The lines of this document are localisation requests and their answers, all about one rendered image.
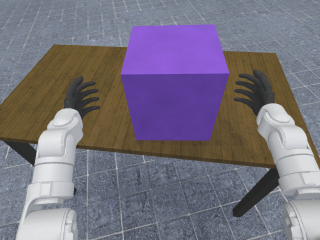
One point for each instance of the right robot forearm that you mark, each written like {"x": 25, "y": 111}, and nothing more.
{"x": 297, "y": 168}

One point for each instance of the table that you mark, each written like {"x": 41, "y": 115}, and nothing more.
{"x": 33, "y": 104}

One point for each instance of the left robot forearm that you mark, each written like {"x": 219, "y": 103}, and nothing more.
{"x": 54, "y": 163}

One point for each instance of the robot left upper arm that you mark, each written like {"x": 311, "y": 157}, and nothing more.
{"x": 50, "y": 224}

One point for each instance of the robot right upper arm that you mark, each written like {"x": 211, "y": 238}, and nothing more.
{"x": 302, "y": 219}

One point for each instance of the left robot hand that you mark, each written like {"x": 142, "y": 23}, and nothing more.
{"x": 74, "y": 97}

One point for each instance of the right robot hand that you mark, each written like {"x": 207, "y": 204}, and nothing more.
{"x": 261, "y": 92}

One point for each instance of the carton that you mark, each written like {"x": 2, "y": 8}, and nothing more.
{"x": 174, "y": 78}

